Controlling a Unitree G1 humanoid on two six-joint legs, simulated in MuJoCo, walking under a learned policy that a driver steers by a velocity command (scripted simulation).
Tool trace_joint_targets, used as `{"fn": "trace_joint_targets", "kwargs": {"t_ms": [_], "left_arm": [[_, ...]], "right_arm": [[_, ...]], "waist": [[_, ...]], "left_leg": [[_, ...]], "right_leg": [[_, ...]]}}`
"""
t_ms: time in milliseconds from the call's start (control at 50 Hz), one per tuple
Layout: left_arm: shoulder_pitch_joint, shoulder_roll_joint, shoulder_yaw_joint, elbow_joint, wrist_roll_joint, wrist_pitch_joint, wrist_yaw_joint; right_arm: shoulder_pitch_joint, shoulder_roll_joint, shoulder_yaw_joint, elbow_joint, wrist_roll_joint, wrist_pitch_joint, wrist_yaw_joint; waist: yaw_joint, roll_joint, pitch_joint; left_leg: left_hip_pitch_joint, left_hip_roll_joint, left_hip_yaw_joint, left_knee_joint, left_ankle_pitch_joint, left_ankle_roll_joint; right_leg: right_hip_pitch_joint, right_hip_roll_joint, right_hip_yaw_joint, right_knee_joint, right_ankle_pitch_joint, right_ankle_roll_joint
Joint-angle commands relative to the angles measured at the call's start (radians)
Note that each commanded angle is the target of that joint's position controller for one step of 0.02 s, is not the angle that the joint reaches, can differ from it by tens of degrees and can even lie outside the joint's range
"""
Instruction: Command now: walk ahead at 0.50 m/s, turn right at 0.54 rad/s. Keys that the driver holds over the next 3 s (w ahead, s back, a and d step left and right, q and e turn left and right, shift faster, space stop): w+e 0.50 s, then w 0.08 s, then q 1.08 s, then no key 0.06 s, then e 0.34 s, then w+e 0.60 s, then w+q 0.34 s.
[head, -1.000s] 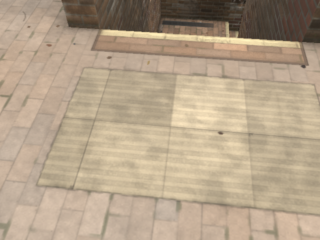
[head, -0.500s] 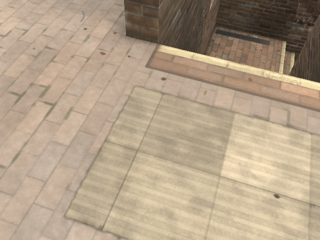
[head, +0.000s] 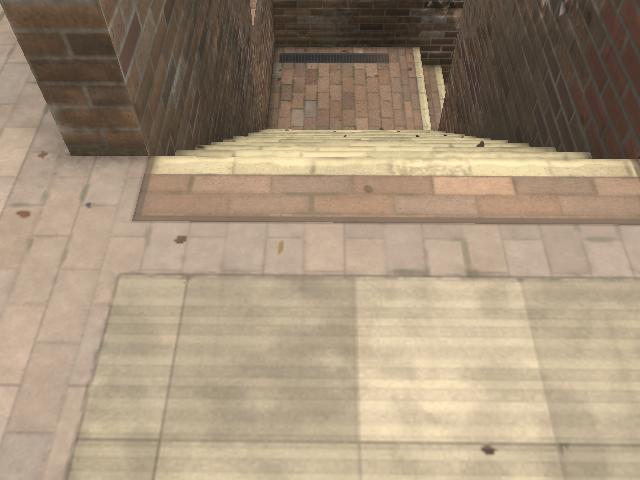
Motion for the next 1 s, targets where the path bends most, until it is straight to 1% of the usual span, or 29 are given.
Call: {"fn": "trace_joint_targets", "kwargs": {"t_ms": [20, 40, 60, 80, 140, 240, 300, 360, 400, 420, 440, 460, 480, 500, 520, 540, 580, 600, 660, 700, 780, 820, 840, 860, 880, 900, 920, 960, 1000], "left_arm": [[0.254, 0.168, 0.05, -0.012, 0.001, -0.021, 0.012], [0.175, 0.133, 0.039, -0.028, -0.004, -0.023, 0.013], [0.127, 0.101, 0.029, -0.047, 0.003, -0.023, 0.017], [0.111, 0.097, 0.026, -0.061, 0.01, -0.023, 0.02], [0.135, 0.135, 0.036, -0.061, 0.006, -0.028, 0.037], [0.202, 0.154, 0.04, -0.048, -0.006, -0.01, 0.061], [0.245, 0.16, 0.04, -0.037, -0.009, -0.001, 0.064], [0.25, 0.155, 0.041, -0.036, -0.009, 0.007, 0.07], [0.212, 0.142, 0.038, -0.051, -0.005, 0.011, 0.071], [0.199, 0.101, 0.023, -0.065, 0.001, 0.008, 0.066], [0.216, 0.041, 0.001, -0.089, 0.023, 0.004, 0.065], [0.365, 0.019, -0.009, -0.114, -0.018, -0.004, 0.064], [0.343, 0.132, 0.01, -0.076, -0.028, -0.001, 0.068], [0.231, 0.173, 0.023, -0.091, -0.016, 0.006, 0.066], [0.183, 0.151, 0.02, -0.099, -0.002, 0.009, 0.066], [0.153, 0.13, 0.02, -0.111, 0.007, 0.006, 0.061], [0.175, 0.086, 0.013, -0.109, -0.005, 0.008, 0.051], [0.168, 0.067, 0.008, -0.11, -0.001, 0.01, 0.052], [0.116, 0.029, -0.011, -0.126, 0.03, 0.002, 0.056], [0.068, 0.012, -0.021, -0.125, 0.029, -0.01, 0.049], [-0.026, 0.05, -0.01, -0.142, 0.021, -0.016, 0.04], [0.01, 0.08, 0.005, -0.135, 0.026, -0.021, 0.043], [0.049, 0.102, 0.016, -0.122, 0.034, -0.023, 0.049], [0.104, 0.161, 0.032, -0.123, 0.05, -0.023, 0.061], [0.169, 0.221, 0.044, -0.134, 0.073, -0.008, 0.078], [0.202, 0.183, 0.034, -0.126, 0.062, 0.01, 0.073], [0.171, 0.146, 0.026, -0.128, 0.041, 0.019, 0.065], [0.061, 0.093, 0.009, -0.129, 0.025, 0.027, 0.066], [-0.018, 0.102, 0.012, -0.122, 0.04, 0.03, 0.066]], "right_arm": [[-0.113, -0.124, -0.008, -0.169, 0.031, -0.088, 0.017], [-0.116, -0.121, -0.011, -0.156, 0.005, -0.087, 0.007], [-0.102, -0.136, -0.021, -0.152, -0.015, -0.077, 0.003], [-0.086, -0.136, -0.025, -0.153, -0.021, -0.062, 0.005], [-0.099, -0.096, -0.017, -0.17, -0.032, -0.033, 0.003], [-0.289, -0.054, 0.005, -0.219, -0.027, -0.034, 0.011], [-0.361, -0.074, 0.001, -0.242, -0.01, -0.046, 0.027], [-0.351, -0.114, -0.015, -0.248, -0.006, -0.062, 0.04], [-0.238, -0.138, -0.033, -0.222, -0.007, -0.073, 0.036], [-0.127, -0.171, -0.048, -0.206, -0.02, -0.078, 0.029], [0.034, -0.231, -0.062, -0.194, -0.03, -0.074, 0.02], [0.081, -0.283, -0.074, -0.154, -0.038, -0.062, 0.031], [0.039, -0.171, -0.051, -0.182, -0.018, -0.058, 0.033], [0.001, -0.118, -0.036, -0.188, -0.013, -0.05, 0.026], [-0.034, -0.108, -0.026, -0.186, -0.022, -0.043, 0.028], [-0.053, -0.093, -0.021, -0.172, -0.026, -0.04, 0.03], [-0.058, -0.079, -0.015, -0.152, -0.029, -0.047, 0.033], [-0.055, -0.081, -0.013, -0.139, -0.025, -0.051, 0.036], [-0.074, -0.126, -0.019, -0.111, -0.017, -0.047, 0.037], [-0.068, -0.155, -0.026, -0.096, -0.004, -0.028, 0.029], [0.003, -0.179, -0.03, -0.059, 0.012, 0.005, 0.02], [-0.024, -0.181, -0.031, -0.067, 0.021, 0.015, 0.013], [-0.028, -0.164, -0.026, -0.071, 0.022, 0.016, 0.01], [-0.019, -0.12, -0.013, -0.088, 0.006, 0.01, 0.009], [0.049, -0.041, 0.013, -0.103, -0.016, 0.004, 0.01], [0.127, -0.07, 0.012, -0.093, -0.003, 0.012, 0.01], [0.122, -0.145, -0.012, -0.082, 0.013, 0.031, 0.008], [0.047, -0.148, -0.026, -0.088, 0.007, 0.076, -0.009], [0.05, -0.123, -0.028, -0.096, 0.001, 0.118, -0.022]], "waist": [[0.112, -0.043, -0.244], [0.059, 0.026, -0.171], [0.023, 0.017, -0.143], [0.0, 0.002, -0.132], [-0.01, -0.004, -0.103], [0.062, -0.07, -0.073], [0.093, -0.091, -0.071], [0.073, -0.111, -0.073], [0.005, -0.134, -0.102], [-0.051, -0.107, -0.189], [-0.099, 0.036, -0.339], [-0.015, 0.409, -0.403], [-0.043, 0.243, -0.301], [-0.068, 0.139, -0.184], [-0.051, 0.062, -0.124], [-0.034, 0.058, -0.076], [-0.002, 0.108, -0.063], [0.005, 0.106, -0.05], [0.028, 0.084, -0.064], [0.008, 0.097, -0.096], [-0.023, 0.123, -0.122], [0.016, 0.128, -0.135], [0.038, 0.114, -0.151], [0.049, 0.052, -0.222], [0.047, -0.157, -0.326], [0.049, -0.269, -0.431], [0.047, -0.186, -0.382], [0.018, -0.116, -0.235], [-0.021, -0.137, -0.164]], "left_leg": [[-0.673, -0.016, -0.198, 0.32, 0.071, 0.046], [-0.613, 0.025, -0.189, 0.231, 0.124, 0.042], [-0.538, 0.049, -0.189, 0.169, 0.159, 0.034], [-0.487, 0.059, -0.188, 0.134, 0.18, 0.025], [-0.465, 0.052, -0.152, -0.002, 0.24, -0.019], [-0.411, -0.021, -0.127, -0.386, 0.536, -0.044], [-0.37, -0.055, -0.136, -0.499, 0.571, -0.038], [-0.334, -0.065, -0.164, -0.571, 0.483, -0.004], [-0.186, -0.071, -0.144, -0.628, 0.451, 0.038], [0.01, -0.006, -0.187, -0.623, 0.45, 0.082], [0.28, 0.18, -0.384, -0.615, 0.397, 0.142], [0.511, 0.37, -0.872, -0.728, 0.145, 0.298], [0.441, 0.357, -0.866, -0.763, -0.045, 0.269], [0.319, 0.312, -0.684, -0.767, 0.004, 0.224], [0.196, 0.263, -0.568, -0.785, 0.139, 0.207], [0.112, 0.223, -0.488, -0.807, 0.237, 0.208], [0.03, 0.174, -0.375, -0.853, 0.327, 0.208], [0.003, 0.166, -0.342, -0.859, 0.451, 0.226], [-0.017, 0.156, -0.238, -0.83, 0.909, 0.254], [-0.032, 0.115, -0.172, -0.807, 0.978, 0.23], [0.023, 0.118, -0.208, -0.733, 0.883, 0.199], [0.015, 0.111, -0.251, -0.66, 0.776, 0.164], [-0.015, 0.078, -0.249, -0.599, 0.726, 0.133], [-0.101, 0.015, -0.221, -0.467, 0.57, 0.085], [-0.353, -0.088, -0.148, -0.193, 0.063, 0.019], [-0.429, -0.098, -0.178, 0.024, -0.255, -0.009], [-0.478, -0.061, -0.19, 0.132, -0.211, -0.027], [-0.523, -0.014, -0.162, 0.156, -0.078, -0.056], [-0.411, -0.008, -0.132, 0.134, 0.023, -0.077]], "right_leg": [[0.755, -0.328, 0.668, -0.377, 0.03, -0.243], [0.598, -0.281, 0.555, -0.377, 0.13, -0.206], [0.488, -0.249, 0.482, -0.395, 0.217, -0.192], [0.421, -0.228, 0.453, -0.417, 0.254, -0.188], [0.312, -0.195, 0.369, -0.444, 0.373, -0.186], [0.258, -0.116, 0.298, -0.414, 0.26, -0.108], [0.296, -0.144, 0.367, -0.376, 0.175, -0.095], [0.38, -0.182, 0.468, -0.297, 0.133, -0.076], [0.379, -0.16, 0.487, -0.207, 0.194, -0.046], [0.326, -0.109, 0.441, -0.051, 0.214, -0.012], [0.179, -0.027, 0.332, 0.244, -0.014, 0.03], [-0.178, 0.062, 0.252, 0.523, -0.417, 0.078], [-0.28, -0.024, 0.277, 0.64, -0.35, 0.093], [-0.296, -0.055, 0.243, 0.658, -0.25, 0.1], [-0.252, -0.084, 0.219, 0.633, -0.18, 0.105], [-0.231, -0.106, 0.22, 0.582, -0.14, 0.107], [-0.161, -0.128, 0.199, 0.516, -0.113, 0.105], [-0.147, -0.121, 0.183, 0.475, -0.122, 0.112], [-0.099, -0.123, 0.12, 0.262, -0.074, 0.145], [-0.007, -0.097, 0.084, 0.108, 0.044, 0.155], [0.076, -0.041, 0.091, -0.081, 0.156, 0.148], [0.177, -0.032, 0.098, -0.203, 0.216, 0.117], [0.277, -0.041, 0.095, -0.272, 0.306, 0.093], [0.449, -0.162, 0.181, -0.248, 0.574, 0.045], [0.709, -0.42, 0.381, -0.167, 0.968, -0.088], [0.73, -0.53, 0.512, -0.178, 0.975, -0.2], [0.654, -0.487, 0.472, -0.223, 0.762, -0.197], [0.485, -0.386, 0.344, -0.302, 0.428, -0.13], [0.284, -0.334, 0.236, -0.376, 0.3, -0.108]]}}
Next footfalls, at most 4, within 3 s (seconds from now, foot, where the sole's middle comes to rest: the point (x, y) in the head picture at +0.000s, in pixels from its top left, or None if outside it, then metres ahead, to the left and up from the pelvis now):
0.42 left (287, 479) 0.44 0.09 -0.75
0.86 right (429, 428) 0.53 -0.19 -0.75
1.26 left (299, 434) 0.52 0.07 -0.75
1.76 right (405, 424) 0.54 -0.15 -0.75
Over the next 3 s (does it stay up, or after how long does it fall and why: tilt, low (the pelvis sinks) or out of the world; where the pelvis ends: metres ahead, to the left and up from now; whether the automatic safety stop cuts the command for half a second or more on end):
stays up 0.82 -0.14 0.01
